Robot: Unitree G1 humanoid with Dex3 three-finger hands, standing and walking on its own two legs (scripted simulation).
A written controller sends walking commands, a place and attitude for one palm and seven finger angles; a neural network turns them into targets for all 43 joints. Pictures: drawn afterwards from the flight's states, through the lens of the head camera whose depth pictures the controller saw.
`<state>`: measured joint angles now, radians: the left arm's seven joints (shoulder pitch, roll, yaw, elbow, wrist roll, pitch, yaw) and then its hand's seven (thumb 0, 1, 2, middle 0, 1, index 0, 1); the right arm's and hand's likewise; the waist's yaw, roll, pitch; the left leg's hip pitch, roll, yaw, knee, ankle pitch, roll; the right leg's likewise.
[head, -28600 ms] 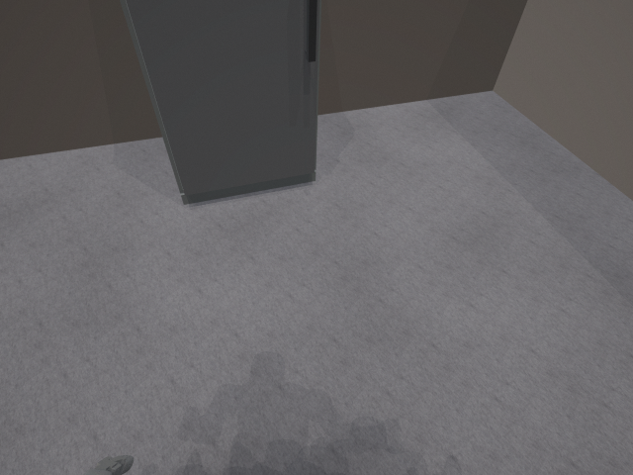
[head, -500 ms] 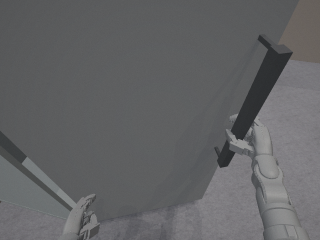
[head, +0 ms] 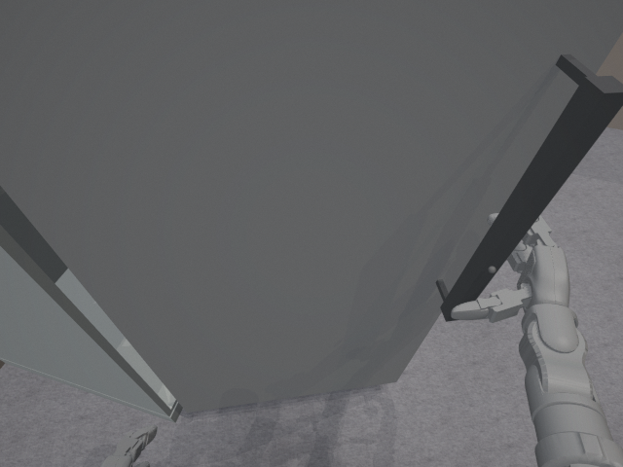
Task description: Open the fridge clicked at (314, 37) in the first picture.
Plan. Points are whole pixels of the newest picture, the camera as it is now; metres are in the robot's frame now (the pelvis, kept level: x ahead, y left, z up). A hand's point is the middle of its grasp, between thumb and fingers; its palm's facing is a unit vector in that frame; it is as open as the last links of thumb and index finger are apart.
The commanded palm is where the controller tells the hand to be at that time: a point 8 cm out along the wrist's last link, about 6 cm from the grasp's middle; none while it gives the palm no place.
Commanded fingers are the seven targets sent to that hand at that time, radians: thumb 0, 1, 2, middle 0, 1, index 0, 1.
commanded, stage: slip the hand off the handle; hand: right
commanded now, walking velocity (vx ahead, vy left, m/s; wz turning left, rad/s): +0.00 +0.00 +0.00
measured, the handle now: (494, 222) +0.42 -0.20 +0.11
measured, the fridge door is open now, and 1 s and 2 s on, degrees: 65 65 65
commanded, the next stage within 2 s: draw the hand back to the body in 1.48 s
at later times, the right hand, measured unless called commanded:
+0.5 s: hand (550, 287) +0.36 -0.28 +0.06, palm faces +0.18 +0.97 -0.16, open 14.7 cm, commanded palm +0.33 -0.32 +0.08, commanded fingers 0.00 0.55 -0.20 0.25 1.15 0.25 1.15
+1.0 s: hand (572, 322) +0.31 -0.29 +0.06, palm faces +0.17 +0.97 -0.18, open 14.7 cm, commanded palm +0.27 -0.33 +0.08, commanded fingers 0.00 0.55 -0.20 0.25 1.15 0.25 1.15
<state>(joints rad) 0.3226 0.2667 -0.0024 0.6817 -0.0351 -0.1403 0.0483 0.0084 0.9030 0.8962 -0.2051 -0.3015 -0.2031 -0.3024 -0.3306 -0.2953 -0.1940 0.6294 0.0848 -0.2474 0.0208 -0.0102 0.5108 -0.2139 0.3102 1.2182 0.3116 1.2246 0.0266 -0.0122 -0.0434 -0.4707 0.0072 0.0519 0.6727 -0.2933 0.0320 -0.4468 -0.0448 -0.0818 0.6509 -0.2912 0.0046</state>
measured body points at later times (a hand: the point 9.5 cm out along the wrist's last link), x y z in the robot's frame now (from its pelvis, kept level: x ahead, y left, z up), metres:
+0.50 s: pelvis +0.01 -0.02 -0.01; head +0.04 -0.02 +0.44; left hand +0.16 +0.23 -0.10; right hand +0.34 -0.33 +0.07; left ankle +0.03 +0.10 -0.72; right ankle +0.02 -0.13 -0.72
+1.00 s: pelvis +0.01 -0.03 -0.01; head +0.04 -0.04 +0.44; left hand +0.15 +0.21 -0.10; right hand +0.29 -0.34 +0.07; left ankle +0.03 +0.10 -0.72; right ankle +0.02 -0.13 -0.72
